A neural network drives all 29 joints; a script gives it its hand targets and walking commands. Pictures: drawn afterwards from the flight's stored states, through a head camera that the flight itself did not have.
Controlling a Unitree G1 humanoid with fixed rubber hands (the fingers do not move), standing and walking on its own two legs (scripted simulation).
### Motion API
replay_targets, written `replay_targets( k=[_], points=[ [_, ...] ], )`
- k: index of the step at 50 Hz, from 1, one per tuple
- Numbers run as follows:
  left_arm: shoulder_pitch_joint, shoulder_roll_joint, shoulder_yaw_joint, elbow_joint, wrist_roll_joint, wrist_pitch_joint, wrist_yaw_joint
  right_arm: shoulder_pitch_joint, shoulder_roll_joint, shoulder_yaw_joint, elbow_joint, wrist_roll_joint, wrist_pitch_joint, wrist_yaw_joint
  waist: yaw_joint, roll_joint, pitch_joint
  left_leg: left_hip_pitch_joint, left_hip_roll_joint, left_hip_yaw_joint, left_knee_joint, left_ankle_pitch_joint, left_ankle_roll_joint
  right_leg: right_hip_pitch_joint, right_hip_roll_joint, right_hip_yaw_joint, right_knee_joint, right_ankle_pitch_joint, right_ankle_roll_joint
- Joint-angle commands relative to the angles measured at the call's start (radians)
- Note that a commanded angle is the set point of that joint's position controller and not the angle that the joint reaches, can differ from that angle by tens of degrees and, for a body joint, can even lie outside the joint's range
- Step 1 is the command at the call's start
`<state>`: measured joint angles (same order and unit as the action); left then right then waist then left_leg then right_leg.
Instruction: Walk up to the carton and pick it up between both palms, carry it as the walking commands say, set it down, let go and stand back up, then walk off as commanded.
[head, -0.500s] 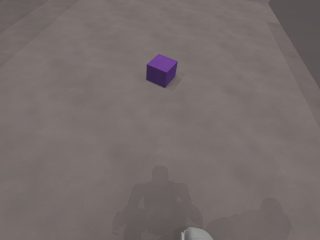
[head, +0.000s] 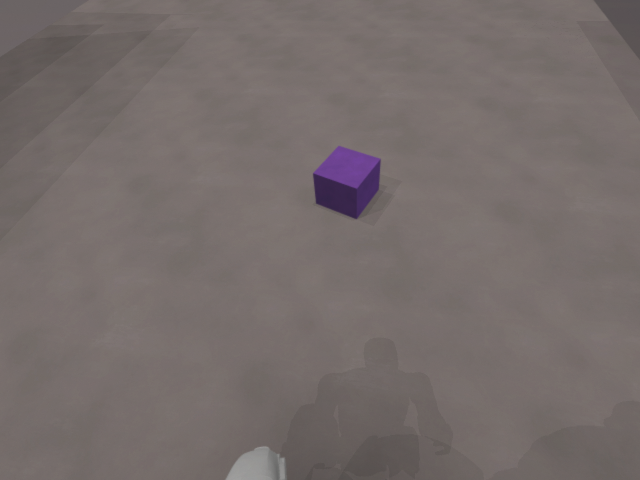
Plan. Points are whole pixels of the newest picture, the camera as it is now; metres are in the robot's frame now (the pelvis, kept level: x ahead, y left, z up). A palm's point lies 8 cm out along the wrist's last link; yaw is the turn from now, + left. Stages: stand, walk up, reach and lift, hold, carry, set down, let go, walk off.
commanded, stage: walk up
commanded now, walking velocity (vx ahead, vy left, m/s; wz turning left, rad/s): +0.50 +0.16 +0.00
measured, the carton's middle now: (347, 181) +1.40 -0.04 -0.69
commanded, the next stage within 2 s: none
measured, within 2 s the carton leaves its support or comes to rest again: neither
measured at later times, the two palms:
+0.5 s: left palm (171, 349) +0.35 +0.30 -0.15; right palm (465, 428) +0.22 -0.18 -0.14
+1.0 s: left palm (206, 304) +0.43 +0.25 -0.13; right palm (439, 226) +0.61 -0.22 -0.14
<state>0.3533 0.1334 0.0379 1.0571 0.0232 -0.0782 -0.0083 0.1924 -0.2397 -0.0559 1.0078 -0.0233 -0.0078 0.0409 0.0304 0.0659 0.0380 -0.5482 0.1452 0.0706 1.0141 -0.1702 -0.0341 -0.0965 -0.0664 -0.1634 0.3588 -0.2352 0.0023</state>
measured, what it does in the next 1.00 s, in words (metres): walks ahead: left foot, then right foot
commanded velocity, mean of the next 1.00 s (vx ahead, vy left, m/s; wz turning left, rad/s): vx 0.50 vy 0.02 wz -0.01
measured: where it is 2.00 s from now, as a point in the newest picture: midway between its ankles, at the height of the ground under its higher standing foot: (334, 279)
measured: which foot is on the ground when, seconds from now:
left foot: up 0.00-0.18, down 0.20-0.66, up 0.68-1.00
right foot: down 0.00-0.22, up 0.24-0.64, down 0.66-1.00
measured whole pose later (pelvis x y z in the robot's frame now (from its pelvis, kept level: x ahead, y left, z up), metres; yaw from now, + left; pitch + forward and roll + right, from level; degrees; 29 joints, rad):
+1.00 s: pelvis +0.50 +0.02 +0.00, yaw +0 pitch -1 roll +0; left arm 0.44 0.14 0.04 1.08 0.02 -0.07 -0.01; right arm 0.13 -0.24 -0.05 0.97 -0.02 -0.01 0.06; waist 0.06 0.06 0.03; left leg -0.55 0.14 0.07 0.78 -0.11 -0.04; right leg -0.01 -0.07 -0.17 0.33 -0.29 0.03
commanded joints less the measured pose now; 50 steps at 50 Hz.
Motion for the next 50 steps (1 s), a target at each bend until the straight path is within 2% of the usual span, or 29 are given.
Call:
replay_targets(
  k=[1,4,6,7,8,10,11,12,13,15,16,17,18,19,23,26,28,30,32,33,34,35,36,37,39,41,44,49,50],
  points=[
    [0.017,0.164,0.032,-0.048,-0.003,-0.021,0.010,-0.022,0.003,0.006,-0.060,0.000,0.001,0.018,-0.010,-0.238,0.102,-0.071,0.026,-0.015,-0.175,0.078,-0.010,-0.037,-0.262,0.173,-0.235,0.034,-0.101],
    [0.075,0.172,0.038,-0.018,-0.003,-0.017,0.011,-0.139,-0.005,0.011,-0.104,0.008,-0.004,0.031,0.018,-0.249,0.135,-0.006,0.019,0.012,-0.349,0.139,-0.010,-0.061,-0.261,0.141,-0.250,0.019,-0.088],
    [0.084,0.177,0.037,-0.010,-0.006,-0.012,0.012,-0.169,-0.005,0.016,-0.103,0.007,-0.013,0.033,0.019,-0.253,0.161,0.028,-0.004,0.046,-0.453,0.130,0.002,-0.056,-0.240,0.105,-0.232,0.029,-0.077],
    [0.065,0.186,0.038,-0.015,-0.010,-0.013,0.007,-0.152,-0.013,0.013,-0.109,0.006,-0.021,0.027,0.004,-0.298,0.109,0.100,-0.010,0.043,-0.462,0.090,0.008,-0.060,-0.229,0.088,-0.219,0.006,-0.076],
    [0.105,0.177,0.035,0.002,-0.011,-0.001,0.008,-0.130,-0.031,0.011,-0.111,0.007,-0.033,0.020,0.000,-0.303,0.073,0.190,-0.030,0.061,-0.456,0.000,0.013,-0.063,-0.169,0.046,-0.144,-0.024,-0.082],
    [0.142,0.141,0.025,0.015,-0.007,0.005,0.003,0.036,-0.075,-0.010,-0.049,-0.005,-0.051,-0.005,-0.062,-0.121,-0.068,0.486,-0.069,0.114,-0.461,-0.074,0.028,-0.150,-0.116,0.006,0.136,0.069,-0.074],
    [0.132,0.129,0.026,-0.001,-0.003,-0.001,-0.001,0.209,-0.162,-0.042,-0.009,-0.007,-0.060,-0.020,-0.144,0.053,-0.131,0.648,0.026,-0.027,-0.510,-0.212,0.067,-0.301,-0.063,-0.014,0.394,0.023,-0.059],
    [0.134,0.075,0.024,-0.045,-0.009,-0.010,-0.004,0.363,-0.296,-0.075,0.005,-0.022,-0.067,-0.035,-0.198,0.367,-0.224,0.776,0.317,-0.454,-0.732,-0.389,0.128,-0.517,0.048,-0.009,0.732,-0.289,-0.013],
    [0.056,0.133,0.031,-0.086,-0.009,0.001,-0.002,0.400,-0.302,-0.058,0.031,-0.004,-0.058,-0.044,-0.215,0.277,-0.242,0.761,0.378,-0.627,-0.846,-0.508,0.193,-0.559,-0.010,0.112,0.912,-0.285,-0.023],
    [-0.033,0.144,0.026,-0.085,-0.010,-0.011,-0.009,0.206,-0.183,-0.031,-0.007,-0.014,-0.069,-0.042,-0.148,0.099,-0.123,0.573,0.310,-0.492,-0.798,-0.346,0.175,-0.603,-0.077,0.158,0.929,-0.125,-0.041],
    [-0.024,0.117,0.018,-0.070,-0.010,-0.006,-0.016,0.154,-0.132,-0.025,-0.015,-0.013,-0.072,-0.040,-0.111,0.065,-0.094,0.507,0.260,-0.406,-0.798,-0.249,0.157,-0.572,-0.103,0.162,0.898,-0.062,-0.036],
    [0.012,0.094,0.013,-0.054,-0.003,0.007,-0.015,0.129,-0.092,-0.017,-0.026,-0.005,-0.072,-0.043,-0.084,0.074,-0.059,0.449,0.234,-0.332,-0.815,-0.188,0.146,-0.545,-0.118,0.152,0.852,-0.047,-0.018],
    [0.048,0.093,0.020,-0.035,0.000,0.023,-0.009,0.135,-0.077,-0.014,-0.015,-0.003,-0.075,-0.045,-0.056,0.059,-0.028,0.391,0.269,-0.352,-0.801,-0.023,0.151,-0.516,-0.128,0.167,0.858,-0.032,0.006],
    [0.054,0.066,0.016,-0.044,0.001,0.036,-0.013,0.133,-0.081,-0.012,-0.016,-0.004,-0.080,-0.047,-0.047,0.061,-0.047,0.374,0.273,-0.295,-0.784,0.087,0.166,-0.479,-0.136,0.159,0.838,-0.039,0.025],
    [-0.116,0.087,0.017,-0.108,-0.008,0.068,-0.046,0.133,-0.086,-0.014,-0.025,-0.010,-0.081,-0.043,-0.058,0.147,0.037,0.274,0.206,-0.146,-0.855,-0.063,0.144,-0.446,-0.125,0.118,0.550,0.044,0.037],
    [-0.214,0.097,0.021,-0.158,-0.010,0.068,-0.061,0.140,-0.098,-0.007,-0.017,-0.006,-0.081,-0.040,-0.059,0.121,0.082,0.251,0.173,-0.108,-0.900,-0.127,0.126,-0.388,-0.093,0.077,0.391,0.106,0.035],
    [-0.236,0.114,0.018,-0.168,-0.009,0.053,-0.065,0.138,-0.110,-0.019,-0.013,-0.002,-0.081,-0.032,-0.053,0.171,0.043,0.284,0.136,-0.044,-0.872,-0.124,0.115,-0.298,-0.077,0.054,0.288,0.071,0.028],
    [-0.273,0.119,0.024,-0.174,0.003,0.047,-0.058,0.195,-0.109,-0.014,0.010,0.004,-0.072,-0.027,-0.066,0.088,-0.003,0.316,0.123,-0.024,-0.834,-0.169,0.134,-0.222,-0.032,-0.005,0.257,0.016,0.031],
    [-0.185,0.151,0.034,-0.133,0.006,0.034,-0.046,0.193,-0.113,-0.008,0.012,0.013,-0.067,-0.023,-0.015,-0.011,-0.013,0.217,0.097,-0.004,-0.672,-0.163,0.109,-0.022,-0.022,-0.007,0.170,0.041,0.029],
    [-0.059,0.194,0.053,-0.090,0.013,0.023,-0.034,0.205,-0.098,-0.004,0.016,0.014,-0.065,-0.026,0.050,-0.096,-0.049,0.114,0.044,0.032,-0.464,-0.138,0.090,0.174,-0.040,0.047,0.125,-0.024,0.006],
    [0.121,0.315,0.087,-0.058,0.027,0.011,-0.017,0.185,-0.039,0.008,-0.012,0.018,-0.073,-0.028,0.137,-0.409,-0.140,-0.054,-0.054,0.099,-0.097,-0.288,0.041,0.316,-0.288,0.379,-0.058,-0.172,-0.064],
    [0.207,0.392,0.090,-0.052,0.020,0.013,0.001,0.152,-0.023,0.013,-0.054,0.014,-0.068,-0.029,0.152,-0.490,-0.163,-0.196,-0.080,0.051,0.118,-0.430,0.028,0.358,-0.472,0.665,-0.187,-0.299,-0.146],
    [0.152,0.341,0.081,-0.048,0.020,0.016,0.002,0.108,-0.060,0.007,-0.063,-0.002,-0.064,-0.030,0.120,-0.323,-0.114,-0.227,-0.016,-0.032,0.230,-0.344,0.033,0.287,-0.439,0.654,-0.169,-0.329,-0.183],
    [0.061,0.283,0.068,-0.070,0.019,0.011,0.001,0.105,-0.059,0.006,-0.048,0.005,-0.068,-0.027,0.071,-0.237,-0.066,-0.206,0.017,-0.058,0.210,-0.247,0.037,0.196,-0.381,0.546,-0.170,-0.309,-0.161],
    [-0.050,0.222,0.052,-0.085,0.013,-0.007,0.003,0.150,-0.015,0.006,-0.002,0.005,-0.051,-0.022,0.003,-0.125,-0.002,-0.136,0.045,-0.066,0.192,-0.124,0.024,0.042,-0.359,0.419,-0.169,0.012,-0.141],
    [-0.039,0.198,0.039,-0.075,0.001,-0.017,0.008,0.177,-0.015,0.003,0.006,0.003,-0.030,-0.016,-0.020,-0.147,-0.007,-0.102,0.042,-0.082,0.151,-0.091,0.013,0.037,-0.335,0.321,-0.146,0.233,-0.130],
    [-0.025,0.166,0.029,-0.059,-0.008,-0.023,0.004,0.100,-0.016,-0.001,-0.036,-0.003,-0.005,0.007,-0.028,-0.257,0.060,-0.068,0.029,-0.051,0.041,-0.007,-0.001,-0.041,-0.284,0.220,-0.200,0.129,-0.100],
    [0.030,0.174,0.031,-0.043,-0.008,-0.022,0.004,-0.068,0.000,0.004,-0.096,0.010,-0.006,0.024,-0.010,-0.267,0.106,0.023,0.014,-0.012,-0.317,0.099,-0.005,-0.077,-0.242,0.120,-0.227,0.020,-0.090],
    [0.037,0.169,0.028,-0.039,-0.011,-0.019,0.002,-0.115,0.002,0.009,-0.107,0.016,-0.015,0.023,-0.003,-0.297,0.091,0.071,-0.018,0.039,-0.386,0.066,-0.001,-0.061,-0.188,0.075,-0.226,0.004,-0.083]
  ],
)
